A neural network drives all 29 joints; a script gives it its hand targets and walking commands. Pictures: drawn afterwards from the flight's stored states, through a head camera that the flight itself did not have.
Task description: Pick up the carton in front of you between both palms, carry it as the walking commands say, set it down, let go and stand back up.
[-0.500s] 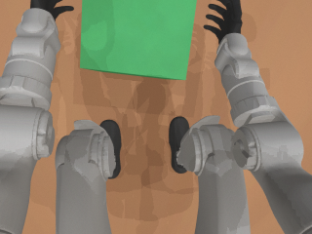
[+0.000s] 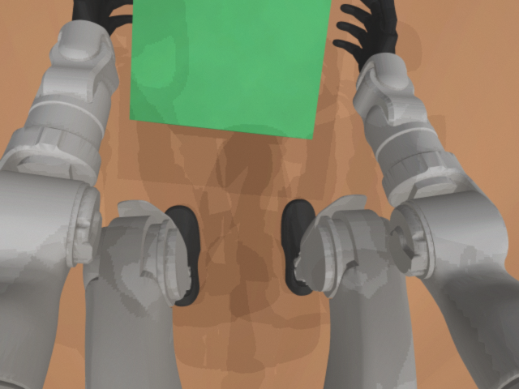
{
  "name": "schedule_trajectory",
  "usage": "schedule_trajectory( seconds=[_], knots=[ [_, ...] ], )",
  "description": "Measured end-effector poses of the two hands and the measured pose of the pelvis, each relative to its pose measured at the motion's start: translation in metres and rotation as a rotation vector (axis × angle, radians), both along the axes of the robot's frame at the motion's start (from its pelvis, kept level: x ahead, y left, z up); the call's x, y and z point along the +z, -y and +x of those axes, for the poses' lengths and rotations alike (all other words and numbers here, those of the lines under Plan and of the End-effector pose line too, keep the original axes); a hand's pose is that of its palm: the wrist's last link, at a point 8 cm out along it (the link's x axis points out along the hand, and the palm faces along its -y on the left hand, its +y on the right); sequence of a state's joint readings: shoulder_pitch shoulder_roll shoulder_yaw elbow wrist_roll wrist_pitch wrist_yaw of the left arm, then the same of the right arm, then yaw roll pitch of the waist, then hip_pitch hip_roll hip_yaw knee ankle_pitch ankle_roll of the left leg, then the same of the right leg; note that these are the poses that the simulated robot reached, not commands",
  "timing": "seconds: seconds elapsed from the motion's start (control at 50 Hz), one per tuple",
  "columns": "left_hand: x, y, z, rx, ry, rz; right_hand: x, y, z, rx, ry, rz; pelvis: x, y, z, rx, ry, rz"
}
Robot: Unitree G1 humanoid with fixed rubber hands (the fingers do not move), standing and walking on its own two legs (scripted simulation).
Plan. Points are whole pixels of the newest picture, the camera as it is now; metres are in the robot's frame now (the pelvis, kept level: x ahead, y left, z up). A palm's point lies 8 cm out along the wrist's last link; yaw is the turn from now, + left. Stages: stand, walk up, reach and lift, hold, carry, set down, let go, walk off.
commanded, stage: reach and lift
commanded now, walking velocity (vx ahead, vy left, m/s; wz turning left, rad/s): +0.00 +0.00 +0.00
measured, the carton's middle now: (228, 61) +0.50 +0.03 -0.25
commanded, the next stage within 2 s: none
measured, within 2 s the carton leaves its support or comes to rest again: leaves its support in 0.42 s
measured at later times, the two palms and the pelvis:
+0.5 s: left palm (107, 20) +0.52 +0.17 -0.16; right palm (365, 39) +0.52 -0.13 -0.15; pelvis +0.00 +0.00 -0.01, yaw +1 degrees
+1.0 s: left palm out of the picture +0.47 +0.19 +0.04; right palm out of the picture +0.49 -0.11 +0.05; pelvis +0.01 -0.02 +0.11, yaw +6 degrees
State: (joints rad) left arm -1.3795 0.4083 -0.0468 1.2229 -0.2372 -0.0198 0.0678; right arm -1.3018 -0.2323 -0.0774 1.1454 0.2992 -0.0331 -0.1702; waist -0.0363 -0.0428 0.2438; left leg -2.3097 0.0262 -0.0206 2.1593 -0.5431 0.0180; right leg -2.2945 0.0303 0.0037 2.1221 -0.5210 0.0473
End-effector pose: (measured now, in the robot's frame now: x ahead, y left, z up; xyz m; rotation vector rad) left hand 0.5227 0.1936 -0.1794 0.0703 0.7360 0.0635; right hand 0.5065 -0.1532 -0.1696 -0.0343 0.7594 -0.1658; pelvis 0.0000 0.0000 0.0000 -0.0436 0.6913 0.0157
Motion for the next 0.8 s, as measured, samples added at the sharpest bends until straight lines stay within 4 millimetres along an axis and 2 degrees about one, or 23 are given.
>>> schedule_trajectory(
  seconds=[0.14,0.36,0.46,0.52,0.6,0.7,0.8],
  knots=[
    [-0.001,0.017,0.002,-0.014,0.012,-0.01,0.001,-0.026,0.009,0.024,0.014,0.021,0.002,0.002,-0.003,-0.002,0.003,0.002],
    [0.001,0.018,0.007,-0.017,-0.016,0.002,0.002,-0.028,0.014,-0.031,0.006,0.011,-0.007,0.001,-0.006,0.011,0.012,-0.008],
    [0.008,0.02,0.003,-0.01,0.004,-0.005,0.014,-0.026,0.014,-0.03,0.029,0.01,-0.011,0.001,-0.005,0.019,0.031,-0.005],
    [0.025,0.019,-0.004,-0.001,0.029,-0.015,0.03,-0.026,0.007,-0.041,0.055,0.028,-0.007,0.002,-0.004,0.028,0.049,-0.001],
    [0.067,0.014,-0.016,0.025,0.055,-0.019,0.065,-0.031,-0.005,-0.041,0.084,0.054,0.005,0.005,-0.003,0.038,0.062,0.006],
    [0.128,0.005,-0.028,0.08,0.069,-0.034,0.121,-0.04,-0.011,-0.031,0.102,0.08,0.03,0.008,-0.002,0.054,0.045,0.009],
    [0.172,0.002,-0.038,0.096,0.054,-0.046,0.164,-0.045,-0.014,0.003,0.09,0.084,0.059,0.012,-0.001,0.076,0.006,0.011]
  ],
)
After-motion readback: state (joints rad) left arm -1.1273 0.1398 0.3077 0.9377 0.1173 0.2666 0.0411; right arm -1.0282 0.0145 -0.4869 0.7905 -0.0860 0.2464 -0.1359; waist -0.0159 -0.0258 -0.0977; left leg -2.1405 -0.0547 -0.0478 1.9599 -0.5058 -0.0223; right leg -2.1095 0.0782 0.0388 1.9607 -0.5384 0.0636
